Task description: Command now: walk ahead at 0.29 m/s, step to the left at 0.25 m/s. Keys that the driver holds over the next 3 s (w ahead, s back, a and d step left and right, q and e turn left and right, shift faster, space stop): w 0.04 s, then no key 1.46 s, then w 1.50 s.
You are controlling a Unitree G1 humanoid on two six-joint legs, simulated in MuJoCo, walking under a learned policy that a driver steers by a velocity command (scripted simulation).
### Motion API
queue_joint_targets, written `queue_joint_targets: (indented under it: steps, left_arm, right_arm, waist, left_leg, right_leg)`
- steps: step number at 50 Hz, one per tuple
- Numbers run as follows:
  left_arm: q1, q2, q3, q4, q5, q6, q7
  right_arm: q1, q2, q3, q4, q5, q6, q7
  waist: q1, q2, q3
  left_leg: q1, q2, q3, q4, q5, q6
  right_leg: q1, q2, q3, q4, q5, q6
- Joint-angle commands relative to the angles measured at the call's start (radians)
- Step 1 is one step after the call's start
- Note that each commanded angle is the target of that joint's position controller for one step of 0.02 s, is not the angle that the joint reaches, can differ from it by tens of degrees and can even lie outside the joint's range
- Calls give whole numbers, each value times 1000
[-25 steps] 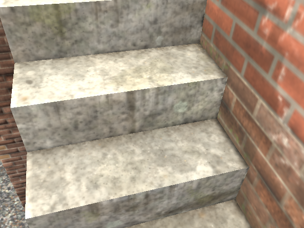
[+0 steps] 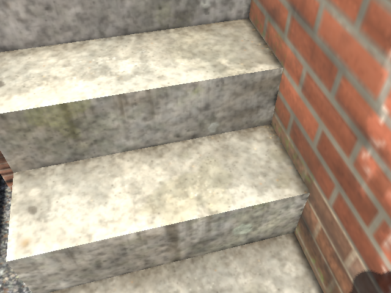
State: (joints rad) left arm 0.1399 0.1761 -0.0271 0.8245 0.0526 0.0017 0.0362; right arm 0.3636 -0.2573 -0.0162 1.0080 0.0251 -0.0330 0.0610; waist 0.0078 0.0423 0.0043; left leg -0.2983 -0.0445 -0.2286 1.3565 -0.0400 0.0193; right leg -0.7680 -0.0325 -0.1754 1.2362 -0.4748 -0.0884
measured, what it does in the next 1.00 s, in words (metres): climbs: left foot 0.19 m higher, then right foot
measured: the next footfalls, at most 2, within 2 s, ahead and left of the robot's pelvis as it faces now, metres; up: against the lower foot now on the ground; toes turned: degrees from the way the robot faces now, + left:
left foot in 0.38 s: +0.32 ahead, +0.21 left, +0.19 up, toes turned +7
right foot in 0.90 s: +0.39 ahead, -0.06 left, +0.19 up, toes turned -4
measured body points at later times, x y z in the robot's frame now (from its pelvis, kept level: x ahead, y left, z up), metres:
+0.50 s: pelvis +0.19 +0.08 +0.17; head +0.18 +0.10 +0.62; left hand +0.14 +0.30 +0.01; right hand +0.42 -0.08 +0.11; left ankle +0.28 +0.20 -0.43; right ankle +0.11 -0.08 -0.53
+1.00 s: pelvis +0.30 +0.06 +0.30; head +0.28 +0.05 +0.75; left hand +0.34 +0.29 +0.15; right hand +0.34 -0.16 +0.14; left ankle +0.28 +0.20 -0.43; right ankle +0.35 -0.05 -0.43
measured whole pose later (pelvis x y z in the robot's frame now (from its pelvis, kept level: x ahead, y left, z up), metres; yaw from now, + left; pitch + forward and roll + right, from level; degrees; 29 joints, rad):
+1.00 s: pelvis +0.30 +0.06 +0.30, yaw +1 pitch +1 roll +1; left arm 0.27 0.16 -0.02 1.05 0.06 0.05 0.05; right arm 0.21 -0.15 0.00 1.08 -0.01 0.01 -0.03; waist -0.06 0.01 -0.08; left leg -0.28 0.08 0.09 0.60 -0.34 -0.04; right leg -0.39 -0.06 -0.08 0.61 -0.25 -0.01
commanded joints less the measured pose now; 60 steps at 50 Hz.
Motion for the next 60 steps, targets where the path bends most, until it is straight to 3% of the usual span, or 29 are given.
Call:
queue_joint_targets:
  steps: [1,2,3,7,11,13,15,17,19,20,21,23,24,25,26,28,30,33,37,40,42,44,46,47,48,49,51,55,60]
  left_arm:
    - [106,31,7,118,-20,-29,23]
    - [70,-51,-18,139,5,-45,6]
    - [79,-15,-4,153,-18,-43,-14]
    - [223,-36,-19,185,16,-41,-28]
    - [268,7,-7,206,-19,-39,-19]
    - [217,27,-3,167,-31,-23,-15]
    - [184,49,3,147,-27,-9,11]
    - [363,171,59,169,-73,31,17]
    - [545,185,80,266,-45,48,-10]
    - [506,193,72,267,-43,42,-14]
    - [507,159,65,233,-28,16,-27]
    - [357,95,50,238,-35,-4,-51]
    - [162,33,42,192,-42,10,-57]
    - [71,42,59,159,-48,25,-68]
    - [56,-23,48,107,-44,33,-65]
    - [160,-19,46,64,-26,46,-31]
    - [167,23,56,59,-43,46,-12]
    - [195,-3,44,63,-59,30,-7]
    - [171,2,34,79,-30,41,10]
    - [116,-34,0,87,-31,43,12]
    - [108,-10,-10,121,-52,52,7]
    - [145,25,12,170,-45,56,-5]
    - [224,-15,-13,201,26,51,-7]
    - [199,12,-15,192,24,47,-1]
    - [156,30,-5,194,9,41,0]
    - [135,28,-2,190,4,34,1]
    - [38,96,12,165,9,13,7]
    - [137,117,26,212,-19,-19,-5]
    - [131,122,33,215,-18,-27,-17]
  right_arm:
    - [-152,49,12,-242,-45,-10,33]
    - [-142,79,35,-254,-47,-16,37]
    - [-120,161,61,-245,-59,-51,25]
    - [-195,153,100,-273,-2,-46,-37]
    - [-315,133,105,-381,7,-12,-76]
    - [-408,123,118,-451,-7,-16,-91]
    - [-488,185,150,-494,-10,-24,-98]
    - [-667,228,180,-521,-8,-17,-89]
    - [-486,179,129,-417,-44,-8,-52]
    - [-393,125,104,-398,-50,-14,-38]
    - [-290,51,76,-383,-60,-22,-23]
    - [-73,-54,13,-322,-96,42,-52]
    - [-53,-102,-11,-289,-117,54,-63]
    - [-102,-113,-19,-261,-112,41,-62]
    - [-222,-75,-8,-254,-66,24,-72]
    - [-330,58,16,-173,-17,20,-78]
    - [-291,101,25,-92,-29,11,-76]
    - [-232,71,16,-45,-53,9,-82]
    - [-224,51,18,-39,-83,17,-107]
    - [-280,29,23,-50,-58,14,-125]
    - [-239,7,14,-7,-26,31,-137]
    - [-182,11,17,-10,-62,27,-99]
    - [-103,95,24,42,-39,32,-79]
    - [10,136,26,77,-39,28,-62]
    - [-26,113,24,68,-32,37,-72]
    - [-123,43,9,60,-28,46,-84]
    - [-213,28,2,39,-40,72,-101]
    - [-164,14,-3,41,-39,69,-100]
    - [-168,5,-7,25,-38,77,-98]
  waist:
    - [-84,19,-22]
    - [-125,65,-11]
    - [-142,-71,-28]
    - [-54,-70,28]
    - [-48,-127,62]
    - [-52,-125,46]
    - [-68,-192,-58]
    - [34,-241,-125]
    - [6,-270,-180]
    - [-72,-301,-176]
    - [-82,-162,-284]
    - [-196,34,-413]
    - [-242,187,-361]
    - [-212,158,-277]
    - [-111,178,-168]
    - [23,147,-8]
    - [15,133,28]
    - [21,78,9]
    - [19,61,-13]
    - [31,70,-40]
    - [16,75,5]
    - [-29,66,-7]
    - [-56,-60,-59]
    - [-132,-208,-111]
    - [-116,-258,-79]
    - [-78,-173,8]
    - [-68,-120,61]
    - [-63,-108,-52]
    - [-61,-61,-123]
  left_leg:
    - [-429,-74,-73,649,177,26]
    - [-445,-80,-70,704,216,57]
    - [-568,-77,-30,755,180,102]
    - [-854,-65,69,992,35,103]
    - [-1149,15,16,1088,-103,43]
    - [-1039,68,112,786,-52,4]
    - [-815,180,195,503,-14,-7]
    - [-386,126,389,80,-360,10]
    - [-379,64,429,50,-470,57]
    - [-387,41,371,-115,-486,99]
    - [-197,130,164,-120,-41,169]
    - [-15,292,-316,-556,-500,263]
    - [-42,384,-556,-883,-731,325]
    - [-157,394,-647,-995,-707,316]
    - [-266,386,-498,-964,-719,228]
    - [-367,296,-134,-868,-695,71]
    - [-368,296,-27,-868,-592,80]
    - [-262,280,58,-904,-520,86]
    - [-233,272,140,-952,-449,106]
    - [-222,243,215,-1048,-441,105]
    - [-208,213,205,-1054,-434,117]
    - [-143,229,205,-961,-318,165]
    - [-110,183,210,-765,-255,57]
    - [-107,175,170,-809,-299,15]
    - [-61,153,215,-886,-282,-5]
    - [-40,125,250,-898,-285,-16]
    - [6,152,235,-953,-207,-21]
    - [98,163,229,-1011,-116,-31]
    - [140,169,235,-1022,-63,-41]
  right_leg:
    - [259,-224,718,-721,-153,-79]
    - [218,-187,562,-657,-17,-43]
    - [252,-208,448,-686,-61,-87]
    - [326,-230,263,-834,376,-107]
    - [466,-278,185,-928,474,-57]
    - [358,-211,98,-978,392,-45]
    - [333,-192,75,-1066,381,-51]
    - [314,-189,57,-1212,479,-98]
    - [673,-224,31,-1069,1254,-100]
    - [803,-205,16,-943,1592,-77]
    - [705,-214,33,-810,1776,-47]
    - [470,-86,75,-484,1229,-39]
    - [284,-26,168,-115,416,-23]
    - [183,27,350,307,253,3]
    - [73,32,395,509,199,29]
    - [-4,10,310,492,207,63]
    - [-25,66,272,636,289,65]
    - [-69,70,309,580,377,54]
    - [-31,30,280,370,439,112]
    - [140,-80,182,-76,331,129]
    - [330,-55,52,-498,213,126]
    - [444,8,9,-704,271,89]
    - [523,-116,207,-767,672,82]
    - [613,-171,288,-765,792,24]
    - [502,-160,318,-847,373,-17]
    - [414,-139,311,-914,118,-19]
    - [381,-136,329,-938,97,22]
    - [541,-117,295,-903,428,43]
    - [636,-104,269,-868,638,32]
Over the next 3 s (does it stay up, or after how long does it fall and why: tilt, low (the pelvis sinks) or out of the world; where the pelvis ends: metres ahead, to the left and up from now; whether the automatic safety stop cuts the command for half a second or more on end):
stays up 0.58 0.10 0.49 its command is cut before an obstacle after 1.5 s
